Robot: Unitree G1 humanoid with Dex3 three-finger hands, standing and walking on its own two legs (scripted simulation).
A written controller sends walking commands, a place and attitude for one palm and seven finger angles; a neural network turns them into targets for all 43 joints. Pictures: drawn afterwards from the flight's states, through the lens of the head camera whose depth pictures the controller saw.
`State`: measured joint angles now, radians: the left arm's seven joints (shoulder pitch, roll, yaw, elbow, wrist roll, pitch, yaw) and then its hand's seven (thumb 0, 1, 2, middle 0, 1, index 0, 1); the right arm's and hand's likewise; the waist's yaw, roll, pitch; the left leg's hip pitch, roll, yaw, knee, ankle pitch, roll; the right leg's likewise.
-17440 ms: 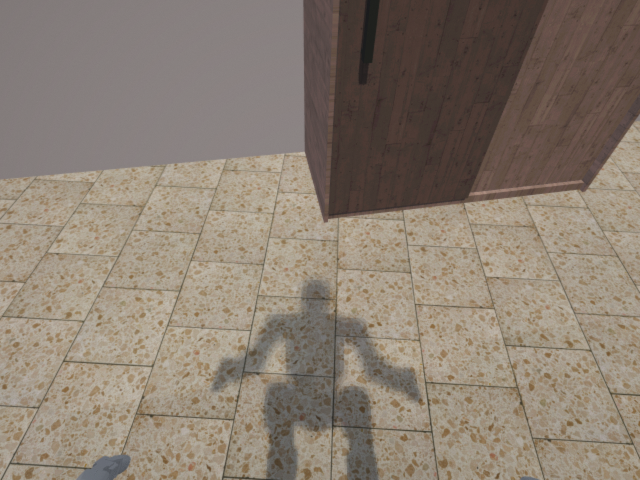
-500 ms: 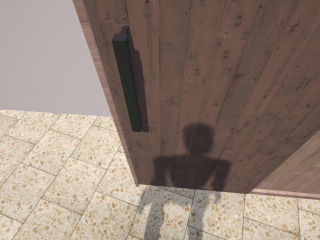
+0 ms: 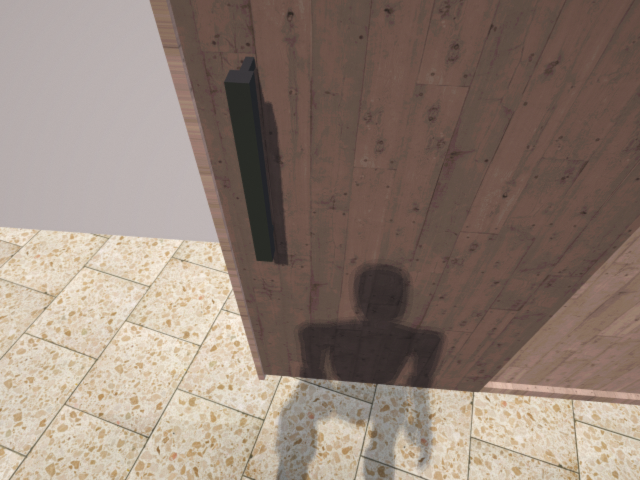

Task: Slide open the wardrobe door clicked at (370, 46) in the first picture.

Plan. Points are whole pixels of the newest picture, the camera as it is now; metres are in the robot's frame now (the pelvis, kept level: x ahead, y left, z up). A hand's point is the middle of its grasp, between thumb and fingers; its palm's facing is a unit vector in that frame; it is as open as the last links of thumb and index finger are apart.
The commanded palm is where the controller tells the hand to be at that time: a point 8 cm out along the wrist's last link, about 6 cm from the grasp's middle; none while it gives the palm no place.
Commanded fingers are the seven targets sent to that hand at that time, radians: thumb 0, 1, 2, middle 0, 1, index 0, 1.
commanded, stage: come to a stop and stand still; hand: left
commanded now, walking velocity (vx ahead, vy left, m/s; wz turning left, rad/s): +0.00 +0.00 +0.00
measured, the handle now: (258, 174) +0.48 +0.12 +0.12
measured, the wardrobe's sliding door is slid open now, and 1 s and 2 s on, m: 0.00 0.00 0.00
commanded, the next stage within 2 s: look again from close up in 0.56 s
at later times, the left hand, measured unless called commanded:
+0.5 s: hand out of the picture -0.02 +0.22 -0.18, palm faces +0.03 -0.98 -0.20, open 7.3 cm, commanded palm none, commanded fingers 0.00 0.90 0.90 -0.20 -0.30 -0.20 -0.30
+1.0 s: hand out of the picture -0.04 +0.20 -0.18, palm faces +0.02 -0.99 -0.16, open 7.3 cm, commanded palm none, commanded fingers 0.00 0.90 0.90 -0.20 -0.30 -0.20 -0.30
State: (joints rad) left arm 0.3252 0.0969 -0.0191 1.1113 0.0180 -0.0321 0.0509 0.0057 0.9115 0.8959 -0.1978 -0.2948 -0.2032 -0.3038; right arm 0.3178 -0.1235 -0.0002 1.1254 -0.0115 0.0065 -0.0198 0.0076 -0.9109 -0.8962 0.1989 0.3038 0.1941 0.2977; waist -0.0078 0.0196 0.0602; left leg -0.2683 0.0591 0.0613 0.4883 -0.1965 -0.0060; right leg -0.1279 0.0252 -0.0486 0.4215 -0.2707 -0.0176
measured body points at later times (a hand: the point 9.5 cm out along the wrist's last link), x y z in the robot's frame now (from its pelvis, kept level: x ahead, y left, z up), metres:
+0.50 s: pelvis -0.02 +0.04 +0.00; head -0.03 +0.05 +0.45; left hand -0.03 +0.27 -0.16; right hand +0.01 -0.19 -0.15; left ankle +0.04 +0.12 -0.74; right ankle -0.03 -0.11 -0.74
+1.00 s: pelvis -0.02 +0.03 +0.00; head -0.02 +0.05 +0.45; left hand -0.04 +0.25 -0.16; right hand +0.00 -0.20 -0.15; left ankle +0.04 +0.12 -0.74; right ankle -0.03 -0.11 -0.74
